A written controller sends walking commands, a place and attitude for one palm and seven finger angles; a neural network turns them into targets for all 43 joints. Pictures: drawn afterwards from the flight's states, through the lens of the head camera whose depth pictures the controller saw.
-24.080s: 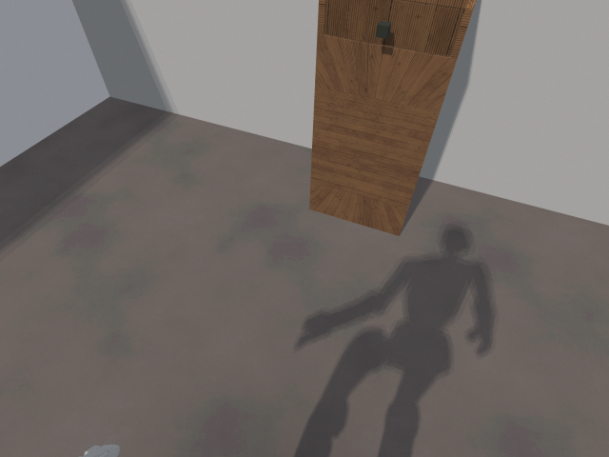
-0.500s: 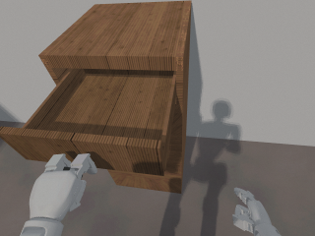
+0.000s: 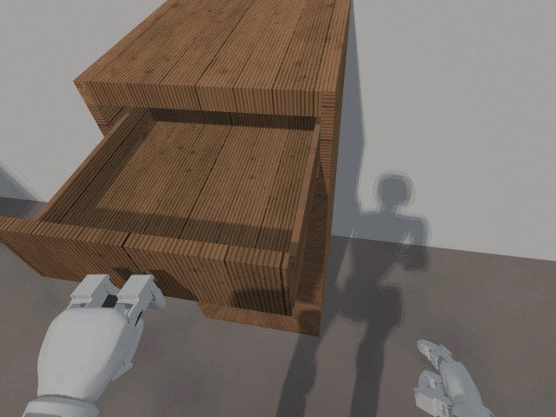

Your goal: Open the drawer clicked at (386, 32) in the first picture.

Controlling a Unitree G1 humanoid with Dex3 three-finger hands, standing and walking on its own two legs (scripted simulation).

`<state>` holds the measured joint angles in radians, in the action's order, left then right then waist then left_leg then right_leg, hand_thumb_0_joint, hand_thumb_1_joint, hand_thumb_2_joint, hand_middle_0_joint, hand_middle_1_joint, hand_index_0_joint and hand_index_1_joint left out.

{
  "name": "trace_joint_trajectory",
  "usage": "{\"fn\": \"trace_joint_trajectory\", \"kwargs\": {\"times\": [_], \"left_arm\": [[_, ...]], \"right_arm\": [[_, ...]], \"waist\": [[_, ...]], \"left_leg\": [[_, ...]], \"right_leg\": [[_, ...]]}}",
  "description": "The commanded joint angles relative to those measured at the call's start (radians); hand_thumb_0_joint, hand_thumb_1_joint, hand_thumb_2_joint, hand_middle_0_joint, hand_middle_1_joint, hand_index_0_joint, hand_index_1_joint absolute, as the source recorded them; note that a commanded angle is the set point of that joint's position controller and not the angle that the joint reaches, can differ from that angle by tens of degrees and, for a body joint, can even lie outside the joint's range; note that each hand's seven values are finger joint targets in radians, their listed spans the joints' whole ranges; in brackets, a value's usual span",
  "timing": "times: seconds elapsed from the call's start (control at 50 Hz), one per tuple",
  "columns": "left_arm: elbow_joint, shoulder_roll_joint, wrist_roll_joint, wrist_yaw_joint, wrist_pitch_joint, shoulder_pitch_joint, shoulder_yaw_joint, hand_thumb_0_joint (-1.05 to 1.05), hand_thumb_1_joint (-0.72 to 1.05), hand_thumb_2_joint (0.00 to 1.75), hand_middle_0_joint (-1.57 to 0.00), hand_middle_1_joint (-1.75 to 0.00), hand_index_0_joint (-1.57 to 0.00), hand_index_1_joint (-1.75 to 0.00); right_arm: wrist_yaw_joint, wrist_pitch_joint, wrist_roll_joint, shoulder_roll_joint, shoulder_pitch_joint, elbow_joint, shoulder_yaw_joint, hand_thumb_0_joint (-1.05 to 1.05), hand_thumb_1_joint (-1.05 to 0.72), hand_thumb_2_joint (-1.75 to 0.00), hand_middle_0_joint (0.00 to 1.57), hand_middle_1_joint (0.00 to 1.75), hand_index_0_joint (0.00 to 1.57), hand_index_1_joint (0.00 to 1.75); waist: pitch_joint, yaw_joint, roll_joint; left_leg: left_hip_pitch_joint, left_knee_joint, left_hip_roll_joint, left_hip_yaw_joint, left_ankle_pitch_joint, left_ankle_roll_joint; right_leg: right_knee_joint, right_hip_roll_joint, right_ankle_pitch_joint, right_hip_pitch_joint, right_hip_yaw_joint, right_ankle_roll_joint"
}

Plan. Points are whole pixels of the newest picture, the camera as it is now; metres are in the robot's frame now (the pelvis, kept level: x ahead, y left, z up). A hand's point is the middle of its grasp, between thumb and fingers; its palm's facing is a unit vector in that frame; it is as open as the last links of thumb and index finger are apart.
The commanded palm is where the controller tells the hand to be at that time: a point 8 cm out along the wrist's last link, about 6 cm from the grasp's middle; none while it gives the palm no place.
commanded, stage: open the thumb to release the handle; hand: left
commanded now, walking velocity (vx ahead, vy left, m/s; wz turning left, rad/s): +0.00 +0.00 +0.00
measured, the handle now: (127, 300) +0.22 +0.22 +0.10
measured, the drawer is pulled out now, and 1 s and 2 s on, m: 0.27 0.27 0.27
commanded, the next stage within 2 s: lift the hand off the handle in 0.44 s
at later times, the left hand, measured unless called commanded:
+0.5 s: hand (115, 346) +0.17 +0.22 +0.08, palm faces +0.06 -0.10 -0.99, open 12.9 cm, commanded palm +0.15 +0.22 +0.14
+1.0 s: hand (120, 331) +0.19 +0.22 +0.10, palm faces +0.06 -0.09 -0.99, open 13.4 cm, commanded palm +0.15 +0.21 +0.17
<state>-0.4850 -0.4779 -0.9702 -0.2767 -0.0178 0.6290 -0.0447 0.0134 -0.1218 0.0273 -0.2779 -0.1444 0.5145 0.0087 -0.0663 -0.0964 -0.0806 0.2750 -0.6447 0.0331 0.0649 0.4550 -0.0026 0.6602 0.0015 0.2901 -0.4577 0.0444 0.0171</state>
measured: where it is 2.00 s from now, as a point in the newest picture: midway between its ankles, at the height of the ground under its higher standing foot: outside the picture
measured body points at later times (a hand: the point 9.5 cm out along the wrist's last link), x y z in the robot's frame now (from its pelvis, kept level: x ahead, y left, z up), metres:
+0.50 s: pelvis -0.04 -0.01 +0.01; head -0.03 -0.04 +0.46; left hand +0.16 +0.22 +0.14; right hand +0.19 -0.20 -0.09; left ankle -0.08 +0.11 -0.72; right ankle +0.03 -0.11 -0.72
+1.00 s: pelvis -0.03 +0.00 +0.01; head -0.03 -0.04 +0.46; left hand +0.18 +0.22 +0.15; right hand +0.19 -0.19 -0.09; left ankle -0.08 +0.11 -0.72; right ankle +0.03 -0.11 -0.72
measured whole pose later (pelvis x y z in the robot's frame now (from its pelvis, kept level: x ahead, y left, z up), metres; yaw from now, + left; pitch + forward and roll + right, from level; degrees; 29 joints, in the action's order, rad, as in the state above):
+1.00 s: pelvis -0.03 +0.00 +0.01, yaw +2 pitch +0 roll +1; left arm -0.26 -0.44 -0.97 -0.11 -0.03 0.26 -0.11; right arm -0.02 -0.12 0.02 -0.24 -0.10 0.61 0.02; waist -0.01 -0.12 -0.10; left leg 0.16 -0.50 0.00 0.04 0.34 0.00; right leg 0.52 0.03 0.19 -0.33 0.06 0.02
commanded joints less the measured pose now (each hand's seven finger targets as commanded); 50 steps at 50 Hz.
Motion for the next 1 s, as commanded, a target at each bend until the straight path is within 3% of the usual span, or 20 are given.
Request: {"fn": "trace_joint_trajectory", "kwargs": {"times": [0.0,0.12,0.2,0.26,0.32,0.36,0.4,0.44,0.52,0.56,0.6,0.66,0.7,0.76,0.8,0.82,0.86,0.9,0.92,0.98], "left_arm": [[-0.121,-0.141,-0.001,-0.052,-0.018,-0.162,0.207,0.00,0.62,0.78,-0.38,-1.32,-0.38,-1.32],[-0.077,-0.104,0.025,0.016,-0.031,-0.221,0.132,0.00,0.20,0.60,-0.35,-1.27,-0.35,-1.27],[-0.061,-0.131,0.013,0.042,-0.025,-0.311,0.137,0.00,-0.08,0.48,-0.33,-1.24,-0.33,-1.24],[-0.038,-0.099,0.013,0.057,-0.013,-0.299,0.107,0.00,-0.29,0.39,-0.32,-1.22,-0.32,-1.22],[-0.019,-0.124,0.007,0.069,-0.006,-0.345,0.123,0.00,-0.50,0.30,-0.30,-1.20,-0.30,-1.20],[0.006,-0.104,0.005,0.078,0.001,-0.405,0.095,0.00,-0.50,0.30,-0.30,-1.20,-0.30,-1.20],[0.030,-0.133,0.004,0.084,0.006,-0.450,0.118,0.00,-0.50,0.30,-0.30,-1.20,-0.30,-1.20],[0.014,-0.117,0.004,0.086,0.021,-0.481,0.096,0.00,-0.50,0.30,-0.30,-1.20,-0.30,-1.20],[0.010,-0.123,0.010,0.091,0.030,-0.405,0.114,0.00,-0.50,0.30,-0.30,-1.20,-0.30,-1.20],[0.012,-0.098,0.014,0.090,0.031,-0.448,0.085,0.00,-0.50,0.30,-0.30,-1.20,-0.30,-1.20],[0.021,-0.133,0.008,0.086,0.031,-0.466,0.121,0.00,-0.50,0.30,-0.30,-1.20,-0.30,-1.20],[0.035,-0.074,0.002,0.086,0.036,-0.488,0.057,0.00,-0.50,0.30,-0.30,-1.20,-0.30,-1.20],[0.041,-0.103,0.001,0.085,0.027,-0.497,0.085,0.00,-0.50,0.30,-0.30,-1.20,-0.30,-1.20],[0.057,-0.083,-0.015,0.085,0.022,-0.503,0.060,0.00,-0.50,0.30,-0.30,-1.20,-0.30,-1.20],[0.045,-0.088,-0.011,0.089,0.012,-0.528,0.062,0.00,-0.50,0.30,-0.30,-1.20,-0.30,-1.20],[0.044,-0.080,-0.019,0.091,0.011,-0.538,0.047,0.00,-0.50,0.30,-0.30,-1.20,-0.30,-1.20],[0.009,-0.082,-0.011,0.095,0.007,-0.574,0.036,0.00,-0.50,0.30,-0.30,-1.20,-0.30,-1.20],[-0.019,-0.142,0.000,0.099,-0.003,-0.584,0.093,0.00,-0.50,0.30,-0.30,-1.20,-0.30,-1.20],[-0.031,-0.129,-0.005,0.104,0.001,-0.602,0.073,0.00,-0.50,0.30,-0.30,-1.20,-0.30,-1.20],[-0.081,-0.144,0.027,0.112,0.005,-0.563,0.096,0.00,-0.50,0.30,-0.30,-1.20,-0.30,-1.20]], "right_arm": [[-0.025,0.051,-0.004,-0.067,0.152,-0.141,-0.041,0.00,-0.90,-0.90,0.20,0.30,0.20,0.30],[-0.034,0.048,-0.005,-0.061,0.169,-0.127,-0.024,0.00,-0.90,-0.90,0.20,0.30,0.20,0.30],[-0.042,0.044,-0.005,-0.065,0.196,-0.122,-0.020,0.00,-0.90,-0.90,0.20,0.30,0.20,0.30],[-0.038,0.050,-0.001,-0.055,0.176,-0.118,-0.017,0.00,-0.90,-0.90,0.20,0.30,0.20,0.30],[-0.039,0.054,0.001,-0.054,0.180,-0.114,-0.010,0.00,-0.90,-0.90,0.20,0.30,0.20,0.30],[-0.041,0.053,0.002,-0.048,0.186,-0.101,-0.013,0.00,-0.90,-0.90,0.20,0.30,0.20,0.30],[-0.045,0.052,-0.004,-0.051,0.206,-0.095,-0.015,0.00,-0.90,-0.90,0.20,0.30,0.20,0.30],[-0.046,0.056,0.000,-0.047,0.195,-0.089,-0.018,0.00,-0.90,-0.90,0.20,0.30,0.20,0.30],[-0.044,0.068,0.000,-0.048,0.196,-0.100,-0.015,0.00,-0.90,-0.90,0.20,0.30,0.20,0.30],[-0.043,0.065,0.003,-0.047,0.198,-0.089,-0.017,0.00,-0.90,-0.90,0.20,0.30,0.20,0.30],[-0.043,0.064,-0.004,-0.055,0.215,-0.088,-0.020,0.00,-0.90,-0.90,0.20,0.30,0.20,0.30],[-0.038,0.069,0.000,-0.044,0.190,-0.082,-0.026,0.00,-0.90,-0.90,0.20,0.30,0.20,0.30],[-0.037,0.064,-0.008,-0.051,0.209,-0.083,-0.027,0.00,-0.90,-0.90,0.20,0.30,0.20,0.30],[-0.034,0.064,0.000,-0.045,0.190,-0.076,-0.029,0.00,-0.90,-0.90,0.20,0.30,0.20,0.30],[-0.032,0.059,-0.008,-0.050,0.212,-0.081,-0.029,0.00,-0.90,-0.90,0.20,0.30,0.20,0.30],[-0.030,0.061,-0.002,-0.046,0.194,-0.075,-0.023,0.00,-0.90,-0.90,0.20,0.30,0.20,0.30],[-0.034,0.057,-0.003,-0.048,0.201,-0.076,-0.025,0.00,-0.90,-0.90,0.20,0.30,0.20,0.30],[-0.040,0.053,-0.011,-0.054,0.226,-0.085,-0.023,0.00,-0.90,-0.90,0.20,0.30,0.20,0.30],[-0.038,0.057,-0.004,-0.046,0.209,-0.080,-0.016,0.00,-0.90,-0.90,0.20,0.30,0.20,0.30],[-0.041,0.052,-0.011,-0.052,0.210,-0.081,-0.023,0.00,-0.90,-0.90,0.20,0.30,0.20,0.30]], "waist": [[-0.187,-0.022,0.025],[-0.119,-0.015,0.083],[-0.087,-0.019,0.052],[-0.082,-0.021,0.067],[-0.075,-0.023,0.087],[-0.041,-0.011,0.073],[-0.035,-0.010,0.064],[-0.079,-0.014,0.047],[-0.109,-0.036,0.035],[-0.063,-0.016,0.057],[-0.071,-0.018,0.030],[-0.073,-0.012,0.053],[-0.075,-0.015,0.045],[-0.102,-0.024,0.082],[-0.095,-0.016,0.047],[-0.132,-0.017,0.069],[-0.121,-0.015,0.051],[-0.127,-0.019,0.033],[-0.168,-0.021,0.051],[-0.148,-0.024,0.032]], "left_leg": [[0.039,0.072,-0.037,-0.039,-0.398,0.004],[0.069,0.111,-0.039,-0.034,-0.337,0.015],[0.062,0.148,-0.037,-0.032,-0.279,0.015],[0.067,0.158,-0.040,-0.027,-0.275,0.016],[0.068,0.175,-0.041,-0.027,-0.245,0.018],[0.068,0.183,-0.047,-0.024,-0.216,0.020],[0.058,0.196,-0.046,-0.026,-0.193,0.020],[0.047,0.202,-0.051,-0.030,-0.219,0.018],[0.047,0.211,-0.050,-0.027,-0.248,0.016],[0.053,0.214,-0.052,-0.028,-0.257,0.016],[0.045,0.223,-0.047,-0.033,-0.251,0.013],[0.042,0.216,-0.054,-0.029,-0.261,0.015],[0.040,0.225,-0.050,-0.039,-0.259,0.011],[0.042,0.221,-0.055,-0.029,-0.294,0.014],[0.031,0.228,-0.051,-0.040,-0.299,0.009],[0.028,0.219,-0.056,-0.032,-0.308,0.014],[0.018,0.228,-0.055,-0.034,-0.312,0.015],[0.000,0.239,-0.048,-0.045,-0.314,0.014],[-0.007,0.235,-0.054,-0.038,-0.329,0.017],[-0.027,0.250,-0.047,-0.042,-0.386,0.010]], "right_leg": [[-0.078,0.005,-0.259,0.230,-0.053,0.005],[-0.113,0.019,-0.193,0.251,-0.032,-0.004],[-0.153,0.013,-0.114,0.259,-0.045,0.001],[-0.157,0.014,-0.100,0.267,-0.030,-0.001],[-0.178,0.016,-0.055,0.277,-0.034,-0.004],[-0.195,0.015,-0.021,0.261,-0.034,-0.002],[-0.217,0.008,0.007,0.265,-0.048,0.000],[-0.210,0.014,-0.026,0.297,-0.038,0.004],[-0.208,0.021,-0.056,0.337,-0.041,0.001],[-0.213,0.017,-0.075,0.312,-0.033,0.002],[-0.216,0.004,-0.070,0.315,-0.044,0.006],[-0.207,0.010,-0.067,0.297,-0.027,0.006],[-0.209,0.000,-0.077,0.307,-0.038,0.010],[-0.197,0.010,-0.112,0.326,-0.025,0.009],[-0.198,0.001,-0.130,0.325,-0.034,0.013],[-0.191,0.011,-0.126,0.334,-0.025,0.009],[-0.195,0.010,-0.135,0.335,-0.023,0.010],[-0.206,0.001,-0.146,0.357,-0.035,0.011],[-0.201,0.015,-0.144,0.373,-0.027,0.006],[-0.213,0.008,-0.216,0.395,-0.024,0.007]]}}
